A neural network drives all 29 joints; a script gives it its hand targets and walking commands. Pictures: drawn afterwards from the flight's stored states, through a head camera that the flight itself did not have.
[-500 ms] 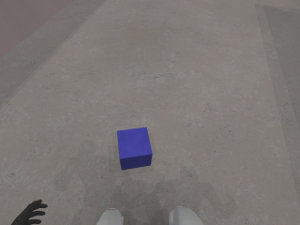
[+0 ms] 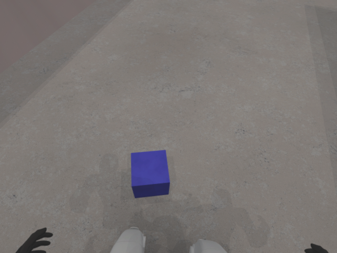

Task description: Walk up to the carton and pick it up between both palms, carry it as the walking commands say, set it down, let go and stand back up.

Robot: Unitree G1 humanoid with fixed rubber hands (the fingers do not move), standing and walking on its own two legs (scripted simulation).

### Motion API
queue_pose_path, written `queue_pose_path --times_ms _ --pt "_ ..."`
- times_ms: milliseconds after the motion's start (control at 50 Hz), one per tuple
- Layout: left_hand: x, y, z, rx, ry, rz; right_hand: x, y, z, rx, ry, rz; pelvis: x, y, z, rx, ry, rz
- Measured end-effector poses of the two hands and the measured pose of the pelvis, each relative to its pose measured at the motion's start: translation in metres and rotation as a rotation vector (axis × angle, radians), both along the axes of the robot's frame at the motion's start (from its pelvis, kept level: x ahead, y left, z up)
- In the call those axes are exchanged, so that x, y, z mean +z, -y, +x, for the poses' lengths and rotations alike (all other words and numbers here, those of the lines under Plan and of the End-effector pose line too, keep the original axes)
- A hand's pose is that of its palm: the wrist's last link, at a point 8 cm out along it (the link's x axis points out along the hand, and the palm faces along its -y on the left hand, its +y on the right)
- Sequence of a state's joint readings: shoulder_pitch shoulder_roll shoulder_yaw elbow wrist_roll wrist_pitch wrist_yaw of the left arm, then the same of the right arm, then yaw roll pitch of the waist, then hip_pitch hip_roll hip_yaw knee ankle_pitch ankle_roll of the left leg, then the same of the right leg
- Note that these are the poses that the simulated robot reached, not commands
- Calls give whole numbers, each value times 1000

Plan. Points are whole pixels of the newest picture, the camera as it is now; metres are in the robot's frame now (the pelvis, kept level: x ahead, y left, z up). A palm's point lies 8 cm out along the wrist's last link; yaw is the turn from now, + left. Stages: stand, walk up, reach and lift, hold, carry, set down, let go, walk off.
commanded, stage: walk up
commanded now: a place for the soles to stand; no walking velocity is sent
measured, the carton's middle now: (150, 174) +0.55 +0.11 -0.64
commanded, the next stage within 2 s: none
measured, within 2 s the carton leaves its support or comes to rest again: neither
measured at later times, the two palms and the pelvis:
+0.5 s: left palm out of the picture +0.09 +0.34 -0.07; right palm out of the picture +0.12 -0.33 -0.06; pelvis +0.01 +0.00 +0.00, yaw +3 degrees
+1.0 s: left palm out of the picture +0.13 +0.39 -0.05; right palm (305, 248) +0.14 -0.29 -0.05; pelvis +0.06 +0.05 +0.02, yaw +5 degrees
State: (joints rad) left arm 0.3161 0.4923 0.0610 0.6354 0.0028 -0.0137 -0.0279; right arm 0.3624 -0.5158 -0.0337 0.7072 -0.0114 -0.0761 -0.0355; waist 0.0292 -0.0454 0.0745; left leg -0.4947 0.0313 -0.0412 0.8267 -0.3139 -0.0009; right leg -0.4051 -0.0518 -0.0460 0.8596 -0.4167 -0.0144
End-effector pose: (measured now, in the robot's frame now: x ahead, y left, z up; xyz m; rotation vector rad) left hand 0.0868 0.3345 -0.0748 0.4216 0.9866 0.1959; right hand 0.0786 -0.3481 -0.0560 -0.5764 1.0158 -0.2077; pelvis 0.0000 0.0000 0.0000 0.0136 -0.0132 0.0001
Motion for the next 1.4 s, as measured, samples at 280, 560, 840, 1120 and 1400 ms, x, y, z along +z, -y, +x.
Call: queue_pose_path --times_ms 280,560,840,1120,1400 --pt "5 -4 5 34 24 6 -1 -8 31 46 29 20 1 -1 10 36 -4 -2" --pt "6 -4 4 43 28 6 -1 -10 37 53 30 23 1 0 11 44 -4 -2" --pt "9 -48 1 81 14 26 -3 -56 78 130 10 85 2 -37 36 91 -30 -1" --pt "25 -50 50 20 63 53 -7 -50 60 48 -61 86 8 -38 62 85 0 -8" --pt "18 -84 33 110 33 25 4 -93 106 113 3 65 11 -74 72 144 22 -32"
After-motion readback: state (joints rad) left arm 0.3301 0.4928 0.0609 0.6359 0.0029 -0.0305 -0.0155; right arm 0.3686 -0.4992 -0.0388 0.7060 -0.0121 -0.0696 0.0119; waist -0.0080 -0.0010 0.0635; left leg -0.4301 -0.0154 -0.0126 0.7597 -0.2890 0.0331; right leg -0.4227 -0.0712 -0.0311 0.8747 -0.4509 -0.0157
